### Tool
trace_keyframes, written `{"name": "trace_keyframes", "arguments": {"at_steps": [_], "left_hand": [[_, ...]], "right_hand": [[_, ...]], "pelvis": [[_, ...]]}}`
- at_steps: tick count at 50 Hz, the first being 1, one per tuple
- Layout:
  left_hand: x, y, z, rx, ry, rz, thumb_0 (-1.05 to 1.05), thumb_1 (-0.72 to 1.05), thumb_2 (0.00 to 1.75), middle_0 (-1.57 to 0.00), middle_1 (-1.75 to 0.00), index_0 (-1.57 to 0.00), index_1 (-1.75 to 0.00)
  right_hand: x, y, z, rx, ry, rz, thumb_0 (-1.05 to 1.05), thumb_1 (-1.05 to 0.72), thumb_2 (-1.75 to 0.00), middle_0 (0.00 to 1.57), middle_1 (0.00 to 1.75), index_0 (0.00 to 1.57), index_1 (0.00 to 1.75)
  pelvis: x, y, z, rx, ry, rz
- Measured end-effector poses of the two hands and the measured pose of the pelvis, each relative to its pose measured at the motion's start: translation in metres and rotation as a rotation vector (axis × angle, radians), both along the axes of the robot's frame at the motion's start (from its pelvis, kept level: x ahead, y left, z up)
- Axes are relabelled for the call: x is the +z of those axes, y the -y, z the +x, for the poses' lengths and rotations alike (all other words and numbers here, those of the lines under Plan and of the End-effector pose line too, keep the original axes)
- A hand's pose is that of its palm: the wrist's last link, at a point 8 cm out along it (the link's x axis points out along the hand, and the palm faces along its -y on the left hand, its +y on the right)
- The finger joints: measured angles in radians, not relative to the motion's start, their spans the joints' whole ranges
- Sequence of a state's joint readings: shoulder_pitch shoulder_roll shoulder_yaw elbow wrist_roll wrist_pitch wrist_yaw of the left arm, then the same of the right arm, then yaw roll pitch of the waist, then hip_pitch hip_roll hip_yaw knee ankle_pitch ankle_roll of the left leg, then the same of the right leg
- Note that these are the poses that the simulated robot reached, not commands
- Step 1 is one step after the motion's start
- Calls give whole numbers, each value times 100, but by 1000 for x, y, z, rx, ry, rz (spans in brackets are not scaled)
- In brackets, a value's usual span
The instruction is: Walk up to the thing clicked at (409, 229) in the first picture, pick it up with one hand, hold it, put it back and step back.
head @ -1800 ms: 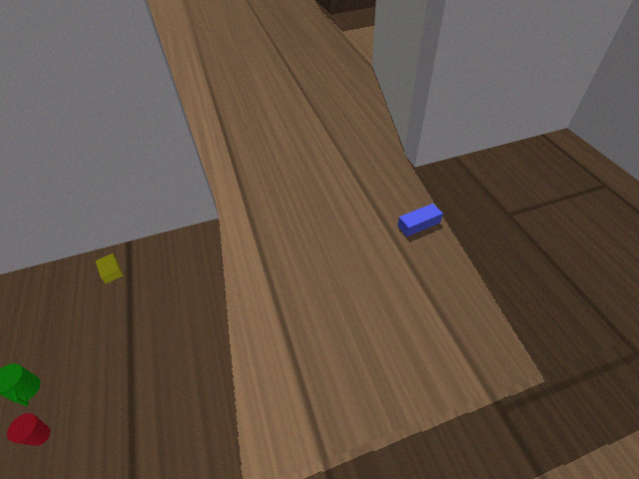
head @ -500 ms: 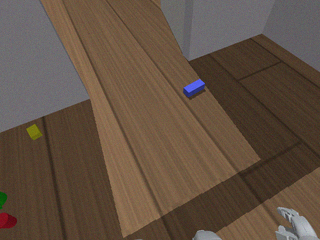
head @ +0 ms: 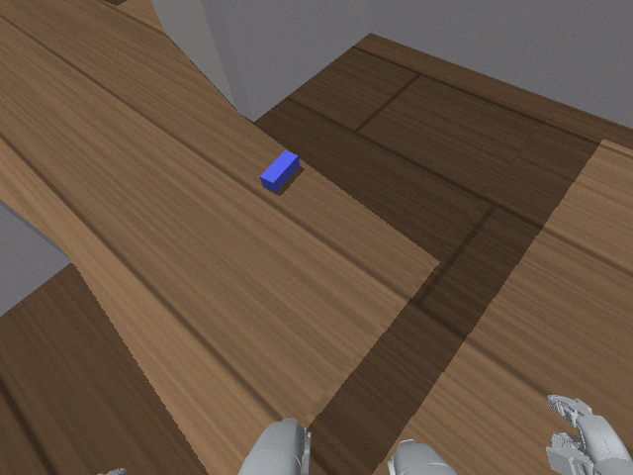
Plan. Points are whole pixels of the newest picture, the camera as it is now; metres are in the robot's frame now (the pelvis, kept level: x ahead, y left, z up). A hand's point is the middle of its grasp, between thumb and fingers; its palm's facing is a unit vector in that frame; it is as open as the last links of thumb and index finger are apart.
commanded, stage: walk up
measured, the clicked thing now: (280, 170) +1.23 +0.29 -0.73
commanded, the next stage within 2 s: stand in 1.78 s
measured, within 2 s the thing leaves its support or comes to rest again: neither
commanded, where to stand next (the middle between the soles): +0.05 +0.02 m, yaw -32 degrees
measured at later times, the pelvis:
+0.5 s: pelvis -0.05 +0.04 -0.01, yaw -19 degrees
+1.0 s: pelvis -0.02 +0.05 +0.00, yaw -30 degrees
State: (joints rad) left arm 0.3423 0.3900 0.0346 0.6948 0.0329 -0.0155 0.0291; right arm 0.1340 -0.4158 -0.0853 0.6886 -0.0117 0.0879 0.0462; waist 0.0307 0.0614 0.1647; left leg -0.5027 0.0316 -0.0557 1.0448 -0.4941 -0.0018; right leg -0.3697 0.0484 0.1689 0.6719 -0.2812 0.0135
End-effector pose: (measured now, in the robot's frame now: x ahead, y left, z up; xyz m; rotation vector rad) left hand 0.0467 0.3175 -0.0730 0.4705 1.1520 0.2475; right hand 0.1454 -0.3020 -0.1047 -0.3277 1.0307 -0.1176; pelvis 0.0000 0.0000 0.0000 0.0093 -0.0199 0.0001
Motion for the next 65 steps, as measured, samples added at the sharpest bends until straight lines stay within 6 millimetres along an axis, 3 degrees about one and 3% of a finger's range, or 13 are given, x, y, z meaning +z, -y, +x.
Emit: {"name": "trace_keyframes", "arguments": {"at_steps": [7, 12, 16, 20, 27, 30, 35, 42, 47, 53, 58, 65], "left_hand": [[-27, -31, 64, -131, 96, -37, 0, 90, 89, -21, -30, -20, -30], [-27, -28, 96, -247, 104, -81, 0, 90, 89, -21, -30, -20, -30], [-22, -24, 103, -294, 83, -121, 0, 90, 89, -21, -30, -20, -30], [-20, -16, 101, -341, 42, -120, 0, 90, 89, -21, -30, -20, -30], [-15, 8, 89, -399, 20, -62, 0, 90, 89, -21, -30, -20, -30], [-9, 14, 82, -402, 11, -56, 0, 90, 89, -21, -30, -20, -30], [-7, 16, 84, -417, -8, -52, 0, 90, 89, -21, -30, -20, -30], [-33, 11, 117, -454, -5, -75, 0, 90, 89, -21, -30, -20, -30], [-38, 26, 138, -511, -11, -104, 0, 90, 89, -21, -30, -20, -30], [-31, 39, 151, -555, -23, -109, 0, 90, 89, -21, -30, -20, -30], [-30, 48, 149, -557, -21, -66, 0, 90, 89, -21, -30, -20, -30], [-25, 64, 151, -574, -35, -65, 0, 90, 89, -21, -30, -20, -30]], "right_hand": [[6, -13, -57, -122, 26, -98, 0, -90, -90, 20, 30, 20, 30], [25, -25, -119, -216, -11, -110, 0, -90, -90, 21, 30, 21, 30], [37, -24, -165, -271, -48, -130, 0, -90, -90, 21, 30, 21, 30], [37, -14, -209, -315, -84, -148, 0, -90, -90, 21, 30, 21, 30], [10, 6, -270, -435, -134, -122, 0, -90, -90, 21, 30, 21, 30], [2, 0, -277, -471, -151, -83, 0, -90, -90, 20, 30, 20, 30], [-3, -16, -270, -480, -133, -41, 0, -90, -90, 20, 30, 20, 30], [-7, -41, -253, -505, -104, -48, 0, -90, -90, 21, 30, 21, 30], [6, -55, -254, -548, -81, -41, 0, -90, -90, 21, 30, 21, 30], [16, -47, -268, -577, -88, -56, 0, -90, -90, 21, 30, 21, 30], [1, -26, -283, -619, -112, -53, 0, -90, -90, 21, 30, 21, 30], [-11, -27, -278, -666, -104, -4, 0, -90, -90, 20, 30, 20, 30]], "pelvis": [[-18, -37, -12, -92, 27, 21], [-6, -48, -24, -171, 35, -32], [3, -50, -32, -214, 9, -37], [2, -48, -37, -274, -3, -24], [-7, -32, -47, -337, 14, -53], [-3, -29, -45, -390, 18, -19], [0, -31, -39, -430, 16, -20], [-12, -46, -27, -462, 24, -8], [-4, -51, -25, -507, 29, -29], [3, -44, -25, -542, 15, -25], [-5, -32, -27, -562, 17, -48], [-2, -28, -23, -592, 15, -19]]}}
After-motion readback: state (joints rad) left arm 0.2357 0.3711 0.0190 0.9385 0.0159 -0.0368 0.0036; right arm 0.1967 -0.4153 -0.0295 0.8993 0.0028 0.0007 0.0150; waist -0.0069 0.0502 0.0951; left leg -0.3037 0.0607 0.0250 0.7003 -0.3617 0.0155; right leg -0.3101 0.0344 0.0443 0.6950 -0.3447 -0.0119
